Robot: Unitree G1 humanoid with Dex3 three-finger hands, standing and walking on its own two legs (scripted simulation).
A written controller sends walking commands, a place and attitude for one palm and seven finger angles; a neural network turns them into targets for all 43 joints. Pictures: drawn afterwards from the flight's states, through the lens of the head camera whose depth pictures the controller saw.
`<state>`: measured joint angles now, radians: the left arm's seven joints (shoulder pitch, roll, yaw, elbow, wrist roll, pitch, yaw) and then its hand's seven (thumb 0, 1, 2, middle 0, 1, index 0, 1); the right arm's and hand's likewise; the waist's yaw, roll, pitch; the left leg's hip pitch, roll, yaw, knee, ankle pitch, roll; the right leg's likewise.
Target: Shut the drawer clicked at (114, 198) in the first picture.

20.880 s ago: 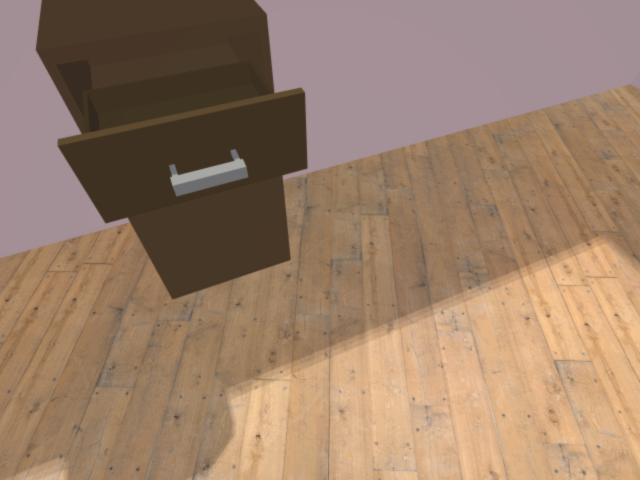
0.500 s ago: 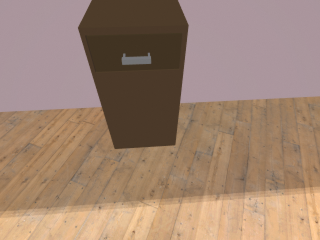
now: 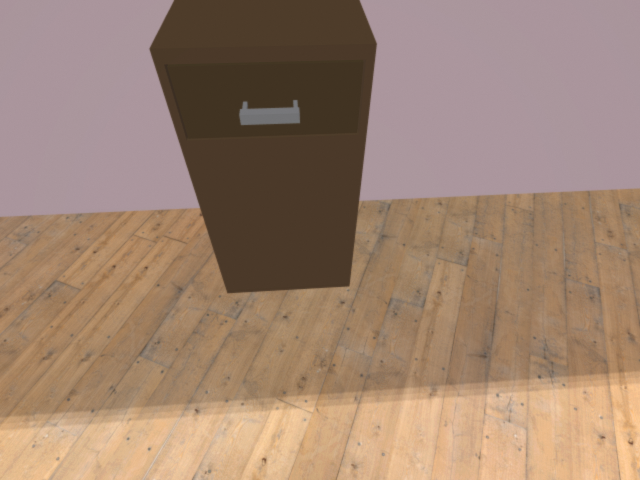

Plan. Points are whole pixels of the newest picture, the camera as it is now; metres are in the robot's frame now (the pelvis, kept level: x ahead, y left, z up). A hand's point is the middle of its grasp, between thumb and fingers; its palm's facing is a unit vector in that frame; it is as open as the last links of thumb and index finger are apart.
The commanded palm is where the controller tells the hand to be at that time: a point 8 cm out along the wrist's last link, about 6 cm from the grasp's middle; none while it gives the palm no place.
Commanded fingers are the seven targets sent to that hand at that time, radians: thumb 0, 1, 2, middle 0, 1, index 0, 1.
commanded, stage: look to check the result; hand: left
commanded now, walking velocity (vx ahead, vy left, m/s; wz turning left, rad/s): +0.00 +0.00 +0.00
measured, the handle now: (270, 110) +0.85 +0.15 +0.00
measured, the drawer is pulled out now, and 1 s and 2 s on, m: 0.00 0.00 0.00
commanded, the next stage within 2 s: stand and wait in 0.14 s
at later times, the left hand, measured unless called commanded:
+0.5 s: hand out of the picture +0.06 +0.22 -0.16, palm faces +0.00 -0.96 -0.28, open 7.3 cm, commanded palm none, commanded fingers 0.00 0.90 0.90 -0.20 -0.30 -0.20 -0.30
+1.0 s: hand out of the picture +0.07 +0.23 -0.16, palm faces -0.01 -0.96 -0.30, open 7.3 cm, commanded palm none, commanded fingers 0.00 0.90 0.90 -0.20 -0.30 -0.20 -0.30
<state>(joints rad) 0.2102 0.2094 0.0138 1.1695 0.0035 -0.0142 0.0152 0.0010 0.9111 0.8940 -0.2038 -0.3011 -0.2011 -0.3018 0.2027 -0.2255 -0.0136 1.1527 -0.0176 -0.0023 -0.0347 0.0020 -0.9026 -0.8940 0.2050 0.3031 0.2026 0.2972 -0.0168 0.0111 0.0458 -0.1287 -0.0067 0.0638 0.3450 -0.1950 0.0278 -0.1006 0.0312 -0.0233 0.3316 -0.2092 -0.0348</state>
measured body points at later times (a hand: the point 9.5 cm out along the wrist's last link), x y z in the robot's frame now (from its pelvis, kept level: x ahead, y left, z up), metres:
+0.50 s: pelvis +0.00 +0.00 +0.00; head +0.01 -0.01 +0.45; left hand +0.06 +0.27 -0.14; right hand +0.05 -0.28 -0.15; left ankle +0.00 +0.10 -0.75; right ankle -0.02 -0.10 -0.75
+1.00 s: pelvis +0.01 +0.00 +0.00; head +0.02 -0.01 +0.45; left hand +0.07 +0.27 -0.14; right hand +0.06 -0.29 -0.14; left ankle +0.00 +0.10 -0.75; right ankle -0.02 -0.10 -0.75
